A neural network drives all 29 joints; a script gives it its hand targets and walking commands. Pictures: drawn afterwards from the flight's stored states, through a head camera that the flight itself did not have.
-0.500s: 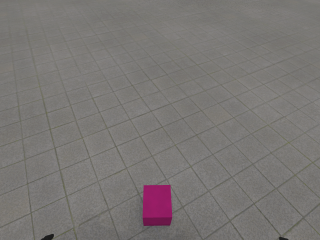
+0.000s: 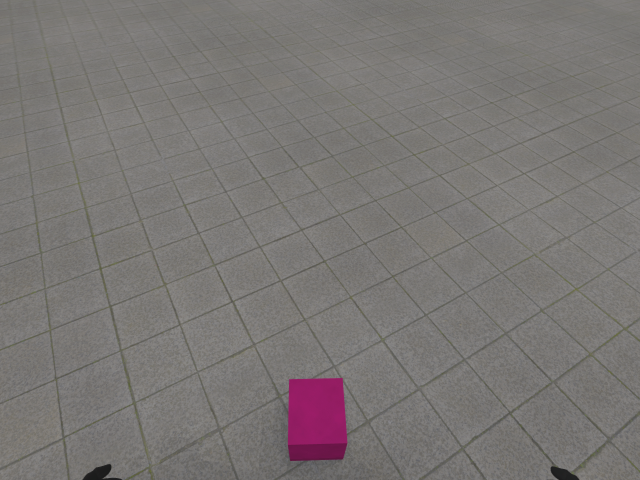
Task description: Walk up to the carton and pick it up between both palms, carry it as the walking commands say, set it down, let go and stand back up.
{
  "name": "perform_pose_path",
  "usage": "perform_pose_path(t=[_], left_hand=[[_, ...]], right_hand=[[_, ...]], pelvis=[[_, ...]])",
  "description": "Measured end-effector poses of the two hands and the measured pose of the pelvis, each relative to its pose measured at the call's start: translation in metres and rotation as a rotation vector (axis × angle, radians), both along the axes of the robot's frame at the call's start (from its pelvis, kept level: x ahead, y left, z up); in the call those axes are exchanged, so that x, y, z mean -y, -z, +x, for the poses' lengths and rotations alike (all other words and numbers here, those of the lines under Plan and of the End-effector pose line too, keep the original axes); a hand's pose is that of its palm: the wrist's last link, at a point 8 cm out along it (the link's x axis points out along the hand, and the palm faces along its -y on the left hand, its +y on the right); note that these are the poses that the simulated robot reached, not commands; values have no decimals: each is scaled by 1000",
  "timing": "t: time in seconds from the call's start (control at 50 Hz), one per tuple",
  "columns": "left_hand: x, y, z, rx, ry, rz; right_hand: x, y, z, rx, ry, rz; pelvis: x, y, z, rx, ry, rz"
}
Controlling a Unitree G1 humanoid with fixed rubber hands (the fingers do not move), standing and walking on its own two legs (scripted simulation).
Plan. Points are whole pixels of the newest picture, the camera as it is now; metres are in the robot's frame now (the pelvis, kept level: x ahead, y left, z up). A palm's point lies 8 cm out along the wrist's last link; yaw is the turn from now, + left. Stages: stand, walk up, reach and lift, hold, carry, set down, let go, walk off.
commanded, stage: walk up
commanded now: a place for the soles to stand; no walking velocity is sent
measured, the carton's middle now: (316, 419) +0.42 +0.01 -0.69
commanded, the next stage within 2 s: reach and lift in 0.08 s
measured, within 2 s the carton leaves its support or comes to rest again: neither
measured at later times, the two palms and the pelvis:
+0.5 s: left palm (120, 458) +0.20 +0.28 -0.11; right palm (519, 448) +0.21 -0.27 -0.12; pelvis +0.02 -0.01 -0.03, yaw +4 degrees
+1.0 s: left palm (184, 392) +0.31 +0.23 -0.17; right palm (459, 394) +0.31 -0.22 -0.17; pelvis -0.05 +0.01 -0.09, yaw +4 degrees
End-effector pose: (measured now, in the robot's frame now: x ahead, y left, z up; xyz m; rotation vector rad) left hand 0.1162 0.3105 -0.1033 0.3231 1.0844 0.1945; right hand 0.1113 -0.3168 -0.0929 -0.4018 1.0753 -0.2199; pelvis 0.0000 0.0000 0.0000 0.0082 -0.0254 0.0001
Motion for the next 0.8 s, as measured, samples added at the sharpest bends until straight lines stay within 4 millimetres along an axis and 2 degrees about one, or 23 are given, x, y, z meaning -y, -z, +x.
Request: perform_pose_path(t=[0.1,0.22,0.36,0.48,0.58,0.7,0.8], left_hand=[[2,1,-3,-13,-2,-5],[11,-7,26,57,32,7],[20,-10,52,90,9,5],[30,7,79,128,24,-24],[40,29,96,172,28,-59],[53,50,109,219,15,-109],[60,58,129,258,-6,-126]], right_hand=[[0,0,0,-6,4,4],[-19,4,37,87,19,87],[-40,17,67,110,-1,145],[-48,26,96,143,-11,140],[-55,35,114,161,-21,133],[-65,44,125,193,-19,143],[-74,55,136,212,-7,179]], pelvis=[[0,0,0,-3,0,0],[1,10,-8,12,-48,-16],[6,16,6,-35,-63,-10],[10,31,16,-123,-72,-14],[9,44,15,-200,-81,-25],[2,56,1,-281,-88,-35],[-6,66,-19,-333,-88,-35]])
